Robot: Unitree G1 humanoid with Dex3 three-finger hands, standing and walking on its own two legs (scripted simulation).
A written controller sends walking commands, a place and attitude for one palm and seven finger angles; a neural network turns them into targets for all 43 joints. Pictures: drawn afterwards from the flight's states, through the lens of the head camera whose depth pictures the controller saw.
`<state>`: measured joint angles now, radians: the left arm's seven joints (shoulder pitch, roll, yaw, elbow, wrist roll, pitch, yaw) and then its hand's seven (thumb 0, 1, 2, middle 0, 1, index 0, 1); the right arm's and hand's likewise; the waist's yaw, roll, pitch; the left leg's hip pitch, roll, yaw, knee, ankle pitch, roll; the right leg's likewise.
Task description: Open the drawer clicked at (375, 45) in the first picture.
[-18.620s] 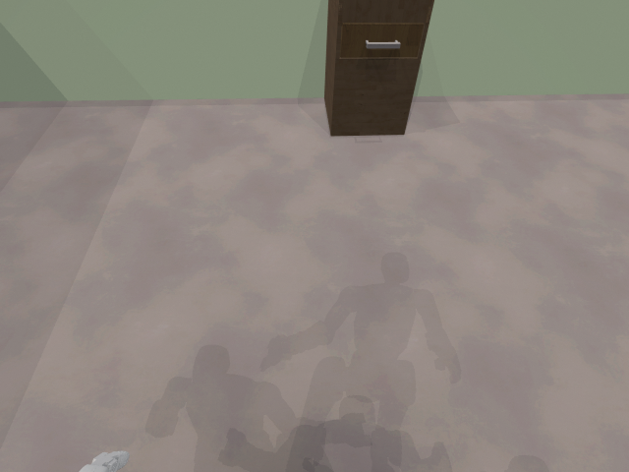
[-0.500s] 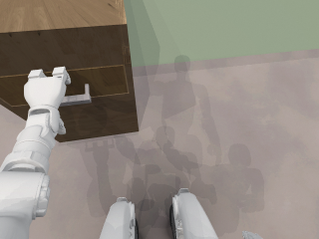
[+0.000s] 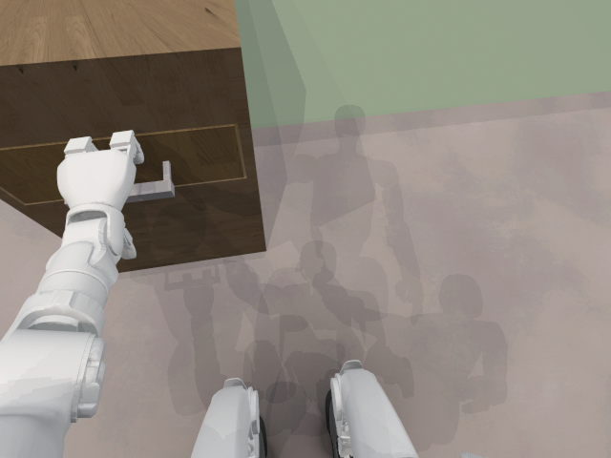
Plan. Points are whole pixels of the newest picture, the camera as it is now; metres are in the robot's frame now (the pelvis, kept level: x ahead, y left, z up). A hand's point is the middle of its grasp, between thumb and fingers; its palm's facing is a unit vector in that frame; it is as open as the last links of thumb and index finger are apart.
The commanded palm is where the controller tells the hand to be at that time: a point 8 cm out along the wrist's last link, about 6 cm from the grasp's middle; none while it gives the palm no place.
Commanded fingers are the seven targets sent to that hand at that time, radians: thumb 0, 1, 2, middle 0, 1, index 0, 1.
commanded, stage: re-aim the fingers above the handle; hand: left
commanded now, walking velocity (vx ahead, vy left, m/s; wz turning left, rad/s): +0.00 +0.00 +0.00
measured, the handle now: (121, 183) +0.54 +0.27 -0.12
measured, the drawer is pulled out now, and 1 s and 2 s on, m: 0.00 0.00 0.00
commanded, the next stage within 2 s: lower the fingers behind the handle in 1.34 s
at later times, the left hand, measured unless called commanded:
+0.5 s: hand (113, 219) +0.45 +0.24 -0.06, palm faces -0.04 -0.05 -1.00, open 13.8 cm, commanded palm +0.44 +0.24 -0.01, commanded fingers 0.00 -0.50 0.30 -0.30 -1.20 -0.30 -1.20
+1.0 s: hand (110, 202) +0.47 +0.25 -0.06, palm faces +0.07 -0.01 -1.00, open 13.8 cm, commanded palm +0.44 +0.24 -0.01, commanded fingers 0.00 -0.50 0.30 -0.30 -1.20 -0.30 -1.20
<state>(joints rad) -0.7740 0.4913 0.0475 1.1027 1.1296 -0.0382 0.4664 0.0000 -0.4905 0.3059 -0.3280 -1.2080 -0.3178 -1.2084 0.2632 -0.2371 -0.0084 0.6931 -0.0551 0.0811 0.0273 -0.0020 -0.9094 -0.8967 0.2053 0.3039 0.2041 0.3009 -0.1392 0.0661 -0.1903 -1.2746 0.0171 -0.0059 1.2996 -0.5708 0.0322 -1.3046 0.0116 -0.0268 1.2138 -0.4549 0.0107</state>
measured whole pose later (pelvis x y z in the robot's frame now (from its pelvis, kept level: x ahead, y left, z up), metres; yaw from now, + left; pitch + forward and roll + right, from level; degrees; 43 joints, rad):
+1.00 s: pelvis +0.00 +0.00 -0.01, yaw +0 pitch +32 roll -3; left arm -0.68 0.48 0.10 1.00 1.19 -0.12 0.64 0.00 -0.49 0.31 -0.32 -1.20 -0.32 -1.20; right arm 0.24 -0.25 -0.04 0.71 -0.08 0.09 0.03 0.00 -0.91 -0.90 0.20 0.30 0.20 0.30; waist -0.11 0.06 -0.20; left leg -1.32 0.01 0.00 1.36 -0.60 0.03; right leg -1.35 0.01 -0.02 1.28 -0.49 0.01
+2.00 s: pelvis -0.01 +0.00 -0.04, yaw +0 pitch +35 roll -3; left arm -0.73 0.50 0.10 1.02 1.16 -0.05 0.58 0.00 -0.49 0.31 -0.28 -1.19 -0.28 -1.18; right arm 0.21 -0.26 -0.04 0.69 -0.07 0.07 0.05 0.00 -0.91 -0.90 0.20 0.30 0.20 0.30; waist -0.10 0.06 -0.18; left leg -1.46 0.02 0.00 1.48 -0.62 0.03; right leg -1.50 0.01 -0.02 1.39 -0.50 0.01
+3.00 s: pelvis -0.05 +0.00 -0.09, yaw +0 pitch +35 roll -3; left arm -0.85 0.59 0.06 1.03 1.12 -0.10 0.46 0.00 -0.49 0.31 -0.27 -1.29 -0.26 -1.26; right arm 0.26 -0.27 0.00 0.68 -0.04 0.02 0.00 0.00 -0.91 -0.90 0.20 0.30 0.20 0.30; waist -0.11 0.06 -0.22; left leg -1.65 0.01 -0.01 1.66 -0.62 0.03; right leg -1.69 0.00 -0.03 1.57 -0.50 0.01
